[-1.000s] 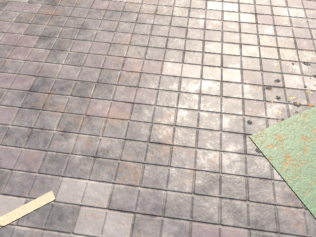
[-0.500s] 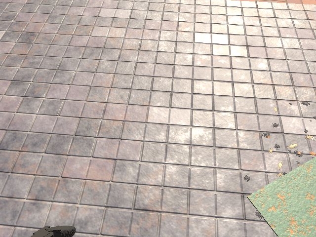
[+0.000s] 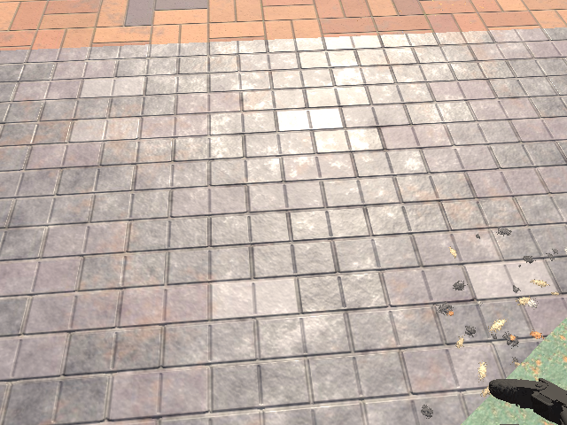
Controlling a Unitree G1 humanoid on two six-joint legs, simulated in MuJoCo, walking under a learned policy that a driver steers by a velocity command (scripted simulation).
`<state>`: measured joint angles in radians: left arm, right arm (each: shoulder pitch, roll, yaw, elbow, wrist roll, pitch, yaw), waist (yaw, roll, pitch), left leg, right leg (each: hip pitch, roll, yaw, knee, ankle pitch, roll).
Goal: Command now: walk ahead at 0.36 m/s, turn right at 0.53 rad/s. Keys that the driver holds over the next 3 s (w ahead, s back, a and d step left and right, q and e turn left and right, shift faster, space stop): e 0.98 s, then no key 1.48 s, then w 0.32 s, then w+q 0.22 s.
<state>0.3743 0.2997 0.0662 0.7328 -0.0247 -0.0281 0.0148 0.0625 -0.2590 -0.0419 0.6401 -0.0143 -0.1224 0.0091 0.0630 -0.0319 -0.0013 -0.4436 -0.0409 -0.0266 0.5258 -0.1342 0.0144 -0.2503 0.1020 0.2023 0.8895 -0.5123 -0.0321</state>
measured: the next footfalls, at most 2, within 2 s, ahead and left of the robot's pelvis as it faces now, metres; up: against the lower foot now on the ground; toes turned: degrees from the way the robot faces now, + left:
right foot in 0.42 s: +0.20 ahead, -0.15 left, +0.00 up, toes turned -16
left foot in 0.82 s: +0.27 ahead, +0.07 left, +0.00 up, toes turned -33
